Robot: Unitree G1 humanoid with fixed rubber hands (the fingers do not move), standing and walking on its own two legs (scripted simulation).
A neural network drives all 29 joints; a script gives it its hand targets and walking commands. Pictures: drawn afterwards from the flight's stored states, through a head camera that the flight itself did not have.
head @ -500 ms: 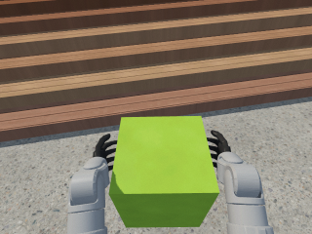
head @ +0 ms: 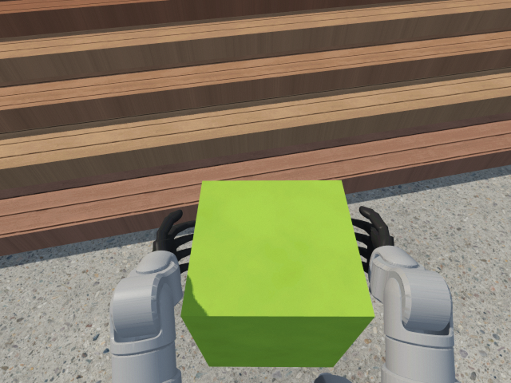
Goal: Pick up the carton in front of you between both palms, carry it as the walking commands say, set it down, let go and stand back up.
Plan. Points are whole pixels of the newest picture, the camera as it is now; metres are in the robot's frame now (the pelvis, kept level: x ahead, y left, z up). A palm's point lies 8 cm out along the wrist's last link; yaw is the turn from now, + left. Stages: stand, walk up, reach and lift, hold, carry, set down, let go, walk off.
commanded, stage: carry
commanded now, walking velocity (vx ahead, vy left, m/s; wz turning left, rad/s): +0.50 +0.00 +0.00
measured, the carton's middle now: (271, 279) +0.28 -0.01 +0.01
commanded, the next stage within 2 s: none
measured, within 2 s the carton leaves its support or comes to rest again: neither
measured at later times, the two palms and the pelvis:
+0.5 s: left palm (188, 135) +0.58 +0.14 +0.08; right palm (326, 124) +0.61 -0.16 +0.07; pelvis +0.34 -0.04 +0.00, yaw +4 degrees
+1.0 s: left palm (180, 23) +1.02 +0.19 +0.15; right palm (283, 18) +1.02 -0.11 +0.15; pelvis +0.65 +0.03 +0.00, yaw +2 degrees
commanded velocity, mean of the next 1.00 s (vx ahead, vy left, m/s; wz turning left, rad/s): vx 0.50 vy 0.00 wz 0.00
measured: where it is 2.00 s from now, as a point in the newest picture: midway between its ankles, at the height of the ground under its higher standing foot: (236, 154)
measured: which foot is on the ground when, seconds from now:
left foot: down 0.00-0.22, up 0.24-0.68, down 0.70-1.00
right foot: up 0.00-0.16, down 0.18-0.72, up 0.74-1.00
